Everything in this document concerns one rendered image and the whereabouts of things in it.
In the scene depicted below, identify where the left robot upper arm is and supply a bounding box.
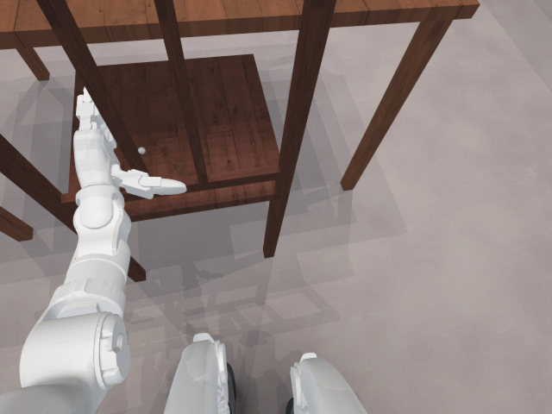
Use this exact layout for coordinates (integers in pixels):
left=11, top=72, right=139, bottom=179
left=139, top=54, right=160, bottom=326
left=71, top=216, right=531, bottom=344
left=0, top=311, right=131, bottom=414

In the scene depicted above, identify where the robot shin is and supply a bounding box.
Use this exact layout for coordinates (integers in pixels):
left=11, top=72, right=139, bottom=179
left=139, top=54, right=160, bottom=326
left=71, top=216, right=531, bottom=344
left=293, top=353, right=317, bottom=414
left=181, top=333, right=230, bottom=414

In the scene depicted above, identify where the left robot shin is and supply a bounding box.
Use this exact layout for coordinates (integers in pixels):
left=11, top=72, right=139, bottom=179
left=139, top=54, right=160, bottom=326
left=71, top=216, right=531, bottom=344
left=181, top=333, right=230, bottom=414

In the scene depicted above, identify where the robot left forearm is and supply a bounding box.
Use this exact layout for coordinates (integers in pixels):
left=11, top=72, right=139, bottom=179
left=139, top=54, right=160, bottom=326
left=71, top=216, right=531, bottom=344
left=19, top=185, right=131, bottom=387

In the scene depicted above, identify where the left robot hand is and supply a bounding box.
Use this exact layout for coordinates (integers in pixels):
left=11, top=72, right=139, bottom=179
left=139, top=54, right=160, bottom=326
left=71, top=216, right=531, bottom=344
left=73, top=88, right=186, bottom=199

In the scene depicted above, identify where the table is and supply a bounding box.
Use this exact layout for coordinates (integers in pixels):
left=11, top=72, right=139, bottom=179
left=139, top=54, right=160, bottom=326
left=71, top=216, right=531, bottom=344
left=0, top=0, right=480, bottom=242

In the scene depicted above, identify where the chair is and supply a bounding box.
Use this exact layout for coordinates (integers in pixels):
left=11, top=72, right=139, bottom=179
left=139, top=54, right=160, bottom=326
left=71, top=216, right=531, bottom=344
left=0, top=0, right=336, bottom=282

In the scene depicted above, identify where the right robot shin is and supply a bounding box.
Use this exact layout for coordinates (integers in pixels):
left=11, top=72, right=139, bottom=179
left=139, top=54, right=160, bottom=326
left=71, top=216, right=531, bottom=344
left=293, top=353, right=317, bottom=414

